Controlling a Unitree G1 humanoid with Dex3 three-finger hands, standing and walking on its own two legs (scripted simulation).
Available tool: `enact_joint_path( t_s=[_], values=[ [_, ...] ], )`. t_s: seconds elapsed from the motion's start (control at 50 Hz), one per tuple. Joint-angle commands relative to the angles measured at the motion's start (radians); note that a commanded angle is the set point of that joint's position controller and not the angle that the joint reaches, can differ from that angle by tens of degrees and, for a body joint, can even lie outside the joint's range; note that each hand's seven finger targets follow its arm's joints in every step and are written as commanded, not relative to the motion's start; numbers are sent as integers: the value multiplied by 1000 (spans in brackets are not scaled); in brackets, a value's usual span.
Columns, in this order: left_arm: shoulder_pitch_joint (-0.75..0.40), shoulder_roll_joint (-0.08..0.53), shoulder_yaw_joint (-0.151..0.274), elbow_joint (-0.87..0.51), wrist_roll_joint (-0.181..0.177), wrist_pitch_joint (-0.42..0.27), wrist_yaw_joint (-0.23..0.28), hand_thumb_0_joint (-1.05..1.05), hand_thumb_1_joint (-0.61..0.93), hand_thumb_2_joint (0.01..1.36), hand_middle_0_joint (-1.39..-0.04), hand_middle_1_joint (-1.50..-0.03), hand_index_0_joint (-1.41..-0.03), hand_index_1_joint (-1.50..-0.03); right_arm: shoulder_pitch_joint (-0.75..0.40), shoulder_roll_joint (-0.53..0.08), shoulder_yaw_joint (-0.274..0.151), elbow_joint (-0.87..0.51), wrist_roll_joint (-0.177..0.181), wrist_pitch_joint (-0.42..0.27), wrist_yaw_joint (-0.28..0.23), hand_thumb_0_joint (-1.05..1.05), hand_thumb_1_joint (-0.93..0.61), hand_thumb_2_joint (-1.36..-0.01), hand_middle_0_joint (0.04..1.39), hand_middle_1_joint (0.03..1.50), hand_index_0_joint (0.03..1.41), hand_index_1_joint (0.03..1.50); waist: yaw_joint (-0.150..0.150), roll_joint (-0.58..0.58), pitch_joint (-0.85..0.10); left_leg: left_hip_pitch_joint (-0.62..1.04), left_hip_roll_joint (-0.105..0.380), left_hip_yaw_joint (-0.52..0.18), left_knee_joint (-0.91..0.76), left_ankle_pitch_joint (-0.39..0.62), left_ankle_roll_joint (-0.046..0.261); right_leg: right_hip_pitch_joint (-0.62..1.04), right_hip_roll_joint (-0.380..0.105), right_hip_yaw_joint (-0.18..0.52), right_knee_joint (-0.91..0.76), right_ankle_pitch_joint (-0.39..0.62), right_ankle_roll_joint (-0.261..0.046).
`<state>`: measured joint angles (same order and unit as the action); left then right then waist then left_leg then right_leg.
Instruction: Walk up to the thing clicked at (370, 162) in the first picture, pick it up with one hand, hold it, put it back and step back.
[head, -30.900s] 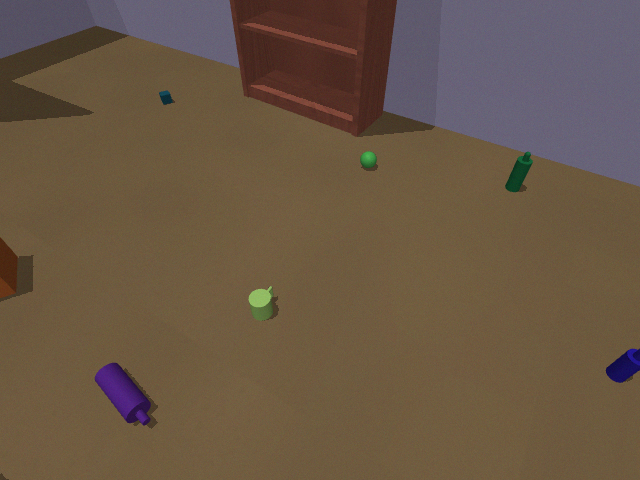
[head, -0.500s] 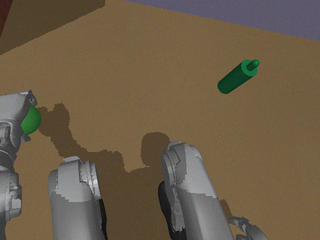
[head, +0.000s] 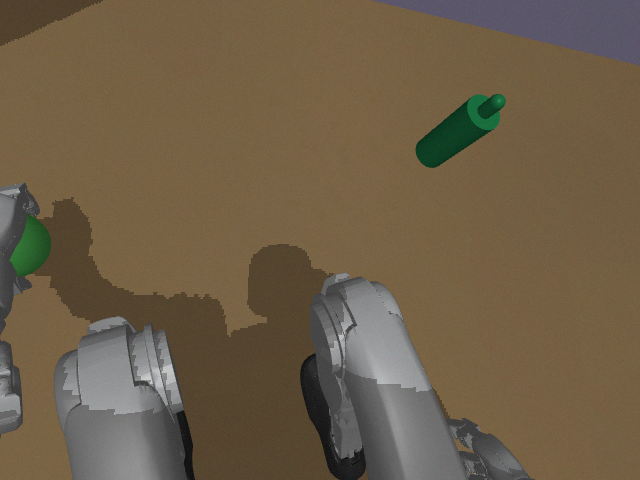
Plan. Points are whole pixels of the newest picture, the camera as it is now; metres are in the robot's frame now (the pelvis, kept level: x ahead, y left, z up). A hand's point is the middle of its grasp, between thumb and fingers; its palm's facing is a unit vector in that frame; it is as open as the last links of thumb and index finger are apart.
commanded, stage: rest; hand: left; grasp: from above
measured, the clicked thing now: (9, 244) +0.43 +0.32 -0.22
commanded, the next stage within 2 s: open in 1.00 s
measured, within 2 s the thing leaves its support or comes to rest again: rests again in 1.32 s
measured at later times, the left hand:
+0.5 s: hand (19, 254) +0.42 +0.31 -0.24, palm faces -0.45 -0.14 -0.88, open 11.0 cm
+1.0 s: hand (28, 253) +0.42 +0.31 -0.25, palm faces -0.45 -0.15 -0.88, open 11.0 cm
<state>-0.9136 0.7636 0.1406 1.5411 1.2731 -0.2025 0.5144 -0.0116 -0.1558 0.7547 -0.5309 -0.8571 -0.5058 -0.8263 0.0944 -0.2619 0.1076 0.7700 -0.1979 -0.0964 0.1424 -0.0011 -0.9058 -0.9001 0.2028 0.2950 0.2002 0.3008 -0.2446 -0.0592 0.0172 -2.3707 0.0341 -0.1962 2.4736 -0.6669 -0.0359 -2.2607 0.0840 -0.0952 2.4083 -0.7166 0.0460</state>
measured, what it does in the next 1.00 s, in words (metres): stands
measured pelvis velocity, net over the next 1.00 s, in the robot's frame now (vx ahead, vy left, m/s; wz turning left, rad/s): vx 0.00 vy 0.01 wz -0.06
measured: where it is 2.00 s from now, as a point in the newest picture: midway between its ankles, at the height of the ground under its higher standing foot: (261, 460)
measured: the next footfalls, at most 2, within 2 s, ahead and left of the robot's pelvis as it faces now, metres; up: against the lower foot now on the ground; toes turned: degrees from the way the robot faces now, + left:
none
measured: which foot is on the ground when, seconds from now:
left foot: down 0.00-1.00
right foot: down 0.00-1.00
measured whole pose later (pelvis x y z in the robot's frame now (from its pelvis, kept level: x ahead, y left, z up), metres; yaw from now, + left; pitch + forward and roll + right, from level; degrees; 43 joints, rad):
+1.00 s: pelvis +0.00 +0.01 -0.01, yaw -4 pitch +28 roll -12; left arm -0.93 0.87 0.15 1.66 1.25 -0.22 0.62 -0.01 -0.14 0.73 -0.52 -0.86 -0.50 -0.82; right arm 0.05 -0.29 0.22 0.75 -0.26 -0.20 0.23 0.00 -0.91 -0.90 0.20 0.30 0.20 0.30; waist -0.30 -0.12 0.11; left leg -2.36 0.04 -0.26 2.55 -0.71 -0.03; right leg -2.23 0.11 -0.14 2.43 -0.72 0.06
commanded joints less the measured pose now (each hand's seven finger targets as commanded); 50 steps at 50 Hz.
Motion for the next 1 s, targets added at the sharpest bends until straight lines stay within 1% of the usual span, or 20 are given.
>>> enact_joint_path(
  t_s=[0.0, 0.04, 0.1, 0.12, 0.2, 0.22, 0.28, 0.32, 0.38, 0.42, 0.54, 0.56, 0.6, 0.62, 0.66, 0.78, 0.84, 0.86, 0.94, 0.98],
  values=[
    [-278, 275, 35, -103, -44, 1, 51, 0, 388, 1023, -754, -999, -778, -972, 197, -266, -63, 0, 0, -19, -1, 0, -898, -894, 201, 300, 201, 300, 5, 323, -670, 503, 5, 118, -198, 163, 58, 328, 13, -101, -248, 265, -65],
    [-288, 295, 41, -126, -42, -8, 51, 0, 390, 1037, -752, -1013, -776, -985, 194, -265, -53, -2, -8, -19, 3, 0, -896, -894, 201, 300, 200, 300, -2, 343, -702, 504, 7, 116, -192, 178, 58, 365, 17, -101, -246, 286, -61],
    [-280, 293, 33, -96, -38, -16, 46, 0, 407, 1041, -764, -1027, -791, -998, 188, -267, -49, -1, -12, -25, 10, 0, -899, -895, 201, 300, 200, 300, -12, 328, -666, 484, 8, 114, -180, 164, 59, 360, 21, -105, -242, 276, -61],
    [-271, 313, 57, -116, -43, -21, 52, 0, 412, 1038, -769, -1015, -793, -987, 188, -271, -46, -4, -12, -26, 11, 0, -898, -894, 201, 300, 200, 300, 3, 346, -674, 500, 8, 112, -191, 172, 56, 361, 21, -111, -240, 277, -63],
    [-244, 325, 64, -119, -29, -31, 71, 0, 397, 1052, -763, -1021, -785, -997, 173, -270, -37, -7, -13, -24, 18, 0, -899, -896, 201, 300, 200, 300, 11, 385, -688, 519, 10, 107, -188, 189, 50, 368, 26, -114, -219, 294, -69],
    [-249, 311, 51, -95, -23, -30, 73, 0, 412, 1045, -762, -1023, -789, -995, 175, -274, -36, -6, -19, -27, 21, 0, -896, -894, 201, 300, 201, 300, -10, 371, -671, 513, 11, 103, -175, 186, 51, 355, 29, -120, -214, 296, -69],
    [-263, 328, 61, -124, -14, -34, 93, 0, 426, 1043, -774, -1009, -799, -981, 167, -279, -32, -7, -21, -25, 24, 0, -894, -894, 201, 300, 201, 300, -6, 403, -689, 536, 13, 100, -181, 208, 49, 365, 33, -121, -214, 320, -67],
    [-263, 309, 48, -72, -13, -29, 103, 0, 444, 1060, -784, -1027, -809, -999, 166, -287, -28, -6, -31, -35, 33, 0, -896, -895, 201, 300, 200, 300, -31, 389, -625, 515, 14, 93, -176, 185, 47, 318, 31, -138, -201, 296, -70],
    [-258, 322, 48, -74, -9, -27, 114, 0, 428, 1031, -773, -1006, -799, -978, 157, -291, -25, -7, -28, -39, 36, 0, -894, -894, 201, 300, 201, 300, -20, 413, -636, 524, 16, 89, -185, 177, 45, 322, 36, -137, -203, 287, -72],
    [-265, 317, 44, -65, -8, -22, 119, 0, 433, 1017, -766, -1021, -797, -987, 161, -290, -20, -7, -38, -47, 41, 0, -897, -896, 201, 300, 201, 300, -31, 406, -618, 524, 15, 90, -176, 181, 46, 320, 32, -143, -203, 294, -68],
    [-270, 329, 42, -53, -21, -16, 131, 0, 477, 1037, -806, -1024, -834, -993, 154, -305, -15, -4, -46, -72, 56, 0, -899, -897, 200, 300, 200, 300, -41, 414, -617, 539, 20, 82, -172, 177, 43, 325, 36, -150, -201, 290, -67],
    [-282, 312, 19, -36, -24, -15, 128, 0, 481, 1013, -807, -1020, -839, -985, 146, -301, -12, -6, -43, -77, 59, 0, -902, -898, 200, 300, 200, 300, -49, 422, -602, 538, 22, 79, -171, 167, 41, 312, 36, -148, -195, 281, -70],
    [-261, 338, 42, -52, -26, -16, 135, 0, 458, 1019, -795, -1019, -824, -987, 146, -306, -8, -5, -46, -79, 61, 0, -901, -898, 200, 300, 200, 300, -34, 416, -628, 532, 24, 77, -170, 184, 44, 348, 41, -146, -206, 300, -67],
    [-271, 326, 31, -37, -31, -13, 132, 0, 466, 1016, -800, -1019, -830, -986, 154, -304, -5, -8, -47, -83, 66, 0, -903, -899, 200, 300, 200, 300, -56, 399, -611, 521, 23, 78, -156, 183, 46, 349, 37, -146, -200, 304, -64],
    [-260, 340, 39, -48, -38, -15, 140, 0, 439, 1020, -785, -1012, -811, -983, 138, -308, -3, -4, -41, -87, 66, 0, -904, -899, 200, 300, 200, 300, -33, 415, -622, 530, 25, 78, -167, 188, 43, 346, 41, -146, -202, 303, -67],
    [-259, 353, 43, -31, -37, -16, 148, 0, 418, 1004, -766, -1003, -793, -973, 138, -315, 11, -15, -48, -90, 72, 0, -901, -899, 200, 300, 200, 300, -44, 403, -614, 508, 27, 71, -162, 186, 48, 372, 47, -149, -211, 312, -63],
    [-285, 341, 14, -10, -38, -17, 147, 0, 430, 989, -773, -984, -800, -954, 137, -320, 18, -15, -50, -100, 76, 0, -901, -899, 200, 300, 200, 300, -67, 395, -572, 497, 28, 68, -159, 162, 48, 345, 44, -158, -207, 287, -63],
    [-271, 351, 27, -16, -37, -16, 151, 0, 410, 1002, -767, -986, -791, -960, 133, -321, 20, -12, -50, -99, 74, 0, -901, -899, 200, 300, 200, 300, -54, 402, -591, 515, 29, 66, -165, 175, 45, 357, 47, -157, -208, 298, -64],
    [-273, 347, 11, 28, -34, -15, 152, 0, 422, 989, -770, -989, -797, -960, 129, -327, 27, -22, -55, -112, 82, 0, -902, -899, 200, 300, 200, 300, -78, 398, -576, 523, 32, 61, -154, 183, 45, 358, 48, -165, -196, 311, -62],
    [-262, 367, 31, 18, -42, -19, 159, 0, 405, 975, -757, -974, -783, -945, 134, -336, 35, -20, -54, -112, 80, 0, -902, -900, 200, 300, 200, 300, -67, 396, -582, 512, 29, 61, -159, 190, 46, 378, 48, -166, -206, 315, -61]
  ],
)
